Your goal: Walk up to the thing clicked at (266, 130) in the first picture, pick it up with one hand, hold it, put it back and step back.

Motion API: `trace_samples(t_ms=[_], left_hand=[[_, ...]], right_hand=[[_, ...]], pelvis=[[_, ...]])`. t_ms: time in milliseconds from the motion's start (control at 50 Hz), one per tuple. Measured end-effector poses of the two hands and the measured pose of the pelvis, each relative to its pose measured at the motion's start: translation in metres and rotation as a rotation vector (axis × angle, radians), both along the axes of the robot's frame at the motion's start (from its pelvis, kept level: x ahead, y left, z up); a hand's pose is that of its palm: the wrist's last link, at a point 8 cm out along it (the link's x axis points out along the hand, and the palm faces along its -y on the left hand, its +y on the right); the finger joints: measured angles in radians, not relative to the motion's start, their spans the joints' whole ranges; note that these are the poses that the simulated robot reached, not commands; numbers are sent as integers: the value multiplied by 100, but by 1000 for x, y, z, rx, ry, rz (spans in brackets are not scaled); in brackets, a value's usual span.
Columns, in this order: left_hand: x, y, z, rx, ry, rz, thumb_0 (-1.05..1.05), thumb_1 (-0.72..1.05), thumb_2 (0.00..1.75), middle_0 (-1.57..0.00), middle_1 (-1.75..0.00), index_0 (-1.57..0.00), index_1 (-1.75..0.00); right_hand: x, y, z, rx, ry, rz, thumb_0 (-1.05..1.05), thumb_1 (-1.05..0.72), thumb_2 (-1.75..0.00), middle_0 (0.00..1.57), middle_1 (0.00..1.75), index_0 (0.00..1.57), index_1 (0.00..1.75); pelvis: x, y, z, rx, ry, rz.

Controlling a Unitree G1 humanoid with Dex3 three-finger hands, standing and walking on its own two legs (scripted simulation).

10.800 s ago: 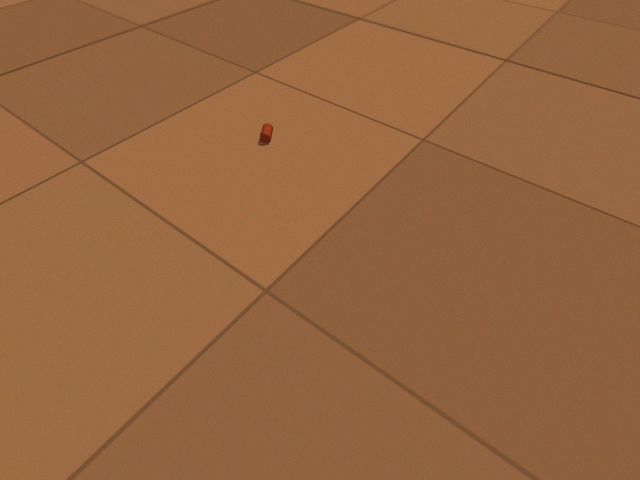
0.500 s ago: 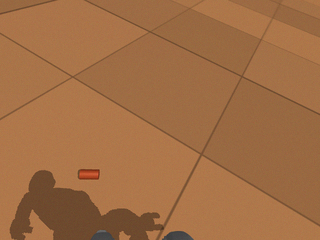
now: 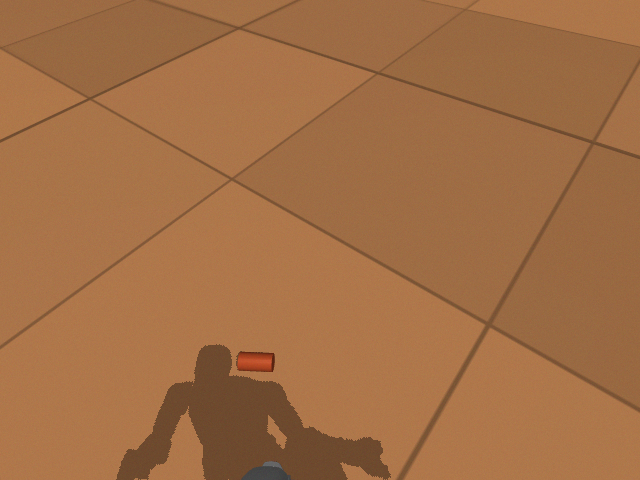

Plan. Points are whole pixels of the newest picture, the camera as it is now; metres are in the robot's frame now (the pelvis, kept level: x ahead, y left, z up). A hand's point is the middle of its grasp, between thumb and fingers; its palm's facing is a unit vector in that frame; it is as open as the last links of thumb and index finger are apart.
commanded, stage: walk up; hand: left
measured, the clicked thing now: (256, 361) +0.59 +0.25 -0.73
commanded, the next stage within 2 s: none
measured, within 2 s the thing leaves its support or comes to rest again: neither
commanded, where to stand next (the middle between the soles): +0.18 +0.00 m, yaw +0 degrees
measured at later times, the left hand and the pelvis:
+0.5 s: hand out of the picture +0.16 +0.23 -0.16, palm faces -0.03 -0.92 -0.40, open 7.4 cm; pelvis +0.06 -0.03 -0.03, yaw +0 degrees
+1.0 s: hand out of the picture +0.07 +0.27 -0.16, palm faces +0.00 -0.92 -0.39, open 7.4 cm; pelvis +0.03 -0.01 -0.01, yaw +0 degrees
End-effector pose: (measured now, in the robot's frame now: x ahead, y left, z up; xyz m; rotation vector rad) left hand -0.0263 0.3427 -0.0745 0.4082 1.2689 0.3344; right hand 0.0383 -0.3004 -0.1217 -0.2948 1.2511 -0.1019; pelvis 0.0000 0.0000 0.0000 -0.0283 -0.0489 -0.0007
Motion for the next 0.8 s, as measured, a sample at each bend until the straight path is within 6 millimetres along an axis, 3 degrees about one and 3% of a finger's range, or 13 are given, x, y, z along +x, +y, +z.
trace_samples(t_ms=[80,160,280,380,460,580,700,800], left_hand=[[36,5,-28,-45,-2,-7,0,90,89,-20,-30,-21,-30],[79,-10,-43,-110,-6,-34,0,90,89,-20,-30,-20,-30],[150,-32,-44,-161,-130,-87,0,90,89,-20,-30,-21,-30],[180,-49,-50,-143,-162,-100,0,90,89,-20,-30,-20,-30],[180,-62,-53,-98,-141,-112,0,90,89,-20,-30,-21,-30],[163,-66,-38,-46,-125,-115,0,90,89,-20,-30,-21,-30],[141,-46,-31,0,-139,-92,0,89,89,-21,-30,-21,-30],[116,-26,-38,-17,-125,-37,0,90,89,-20,-30,-21,-30]], right_hand=[[44,10,0,-48,-32,30,1,-90,-90,21,30,20,30],[78,10,15,-91,-140,18,1,-90,-90,21,30,21,30],[99,-8,40,-163,-179,18,0,-90,-90,21,30,20,30],[112,-31,29,-175,-175,17,0,-90,-90,21,30,20,30],[123,-49,0,-144,-170,-16,0,-90,-90,21,30,20,30],[116,-46,-22,-89,-114,-16,0,-91,-90,21,30,20,30],[75,-36,-30,-71,-12,8,0,-91,-90,21,30,20,30],[30,-25,-19,-94,48,-8,0,-91,-90,21,30,20,30]], pelvis=[[24,11,-12,42,0,13],[43,18,-11,30,-10,21],[63,6,-3,37,-18,12],[67,-12,-12,47,-20,4],[66,-28,-27,24,-21,-2],[47,-33,-25,54,-8,7],[32,-26,-26,38,19,30],[22,-13,-23,69,-4,23]])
